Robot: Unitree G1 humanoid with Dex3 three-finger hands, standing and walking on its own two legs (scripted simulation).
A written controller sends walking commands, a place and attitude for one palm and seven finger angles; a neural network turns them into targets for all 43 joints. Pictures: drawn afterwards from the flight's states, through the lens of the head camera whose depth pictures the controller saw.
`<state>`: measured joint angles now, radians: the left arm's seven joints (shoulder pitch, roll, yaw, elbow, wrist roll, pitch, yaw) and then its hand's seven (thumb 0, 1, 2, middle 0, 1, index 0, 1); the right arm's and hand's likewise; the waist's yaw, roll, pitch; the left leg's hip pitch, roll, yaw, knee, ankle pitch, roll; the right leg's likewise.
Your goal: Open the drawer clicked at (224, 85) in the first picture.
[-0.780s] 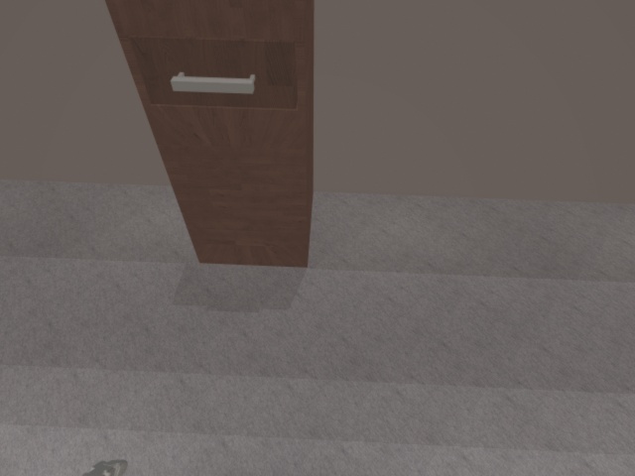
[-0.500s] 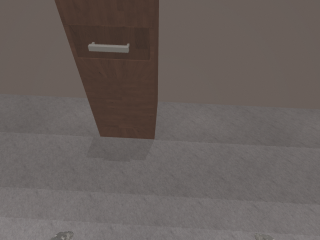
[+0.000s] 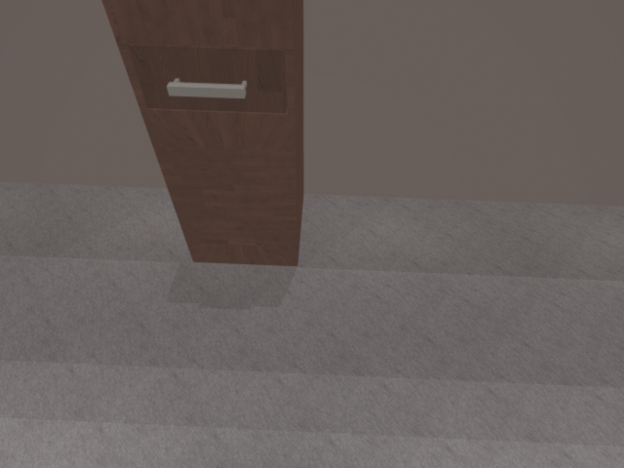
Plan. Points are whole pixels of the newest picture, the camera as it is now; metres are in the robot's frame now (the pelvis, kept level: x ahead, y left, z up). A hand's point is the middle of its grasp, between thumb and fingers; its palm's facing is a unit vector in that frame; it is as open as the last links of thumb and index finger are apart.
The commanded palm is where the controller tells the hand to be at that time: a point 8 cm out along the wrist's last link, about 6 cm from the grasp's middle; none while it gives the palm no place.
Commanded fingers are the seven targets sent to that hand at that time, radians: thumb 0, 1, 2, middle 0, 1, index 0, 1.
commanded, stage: stand and wait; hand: left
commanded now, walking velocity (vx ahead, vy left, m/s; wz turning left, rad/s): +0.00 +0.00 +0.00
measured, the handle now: (208, 86) +0.97 +0.33 +0.01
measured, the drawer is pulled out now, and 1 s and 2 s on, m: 0.00 0.00 0.00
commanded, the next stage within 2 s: look at it before walking up in 0.18 s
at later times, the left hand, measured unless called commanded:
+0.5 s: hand out of the picture +0.06 +0.25 -0.16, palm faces -0.02 -0.94 -0.33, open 7.4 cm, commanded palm none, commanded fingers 0.00 0.90 0.90 -0.20 -0.30 -0.20 -0.30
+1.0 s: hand out of the picture +0.06 +0.25 -0.16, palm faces -0.02 -0.95 -0.32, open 7.4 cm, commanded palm none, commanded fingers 0.00 0.90 0.90 -0.20 -0.30 -0.20 -0.30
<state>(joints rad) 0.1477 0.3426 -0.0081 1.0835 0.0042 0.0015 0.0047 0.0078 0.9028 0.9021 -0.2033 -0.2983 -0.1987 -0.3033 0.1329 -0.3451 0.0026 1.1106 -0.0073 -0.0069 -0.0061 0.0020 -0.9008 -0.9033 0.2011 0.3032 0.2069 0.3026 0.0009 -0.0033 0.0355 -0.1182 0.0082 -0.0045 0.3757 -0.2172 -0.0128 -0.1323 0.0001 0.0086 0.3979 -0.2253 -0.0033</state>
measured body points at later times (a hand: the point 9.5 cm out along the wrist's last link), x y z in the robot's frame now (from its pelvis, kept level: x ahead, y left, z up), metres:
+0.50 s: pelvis -0.01 +0.00 +0.00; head -0.01 +0.00 +0.45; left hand +0.06 +0.30 -0.13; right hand +0.07 -0.29 -0.13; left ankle -0.01 +0.13 -0.74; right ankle +0.00 -0.12 -0.74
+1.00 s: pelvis +0.00 +0.01 +0.00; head +0.00 +0.01 +0.45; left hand +0.06 +0.30 -0.14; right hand +0.07 -0.29 -0.14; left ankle -0.01 +0.13 -0.74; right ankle +0.00 -0.12 -0.74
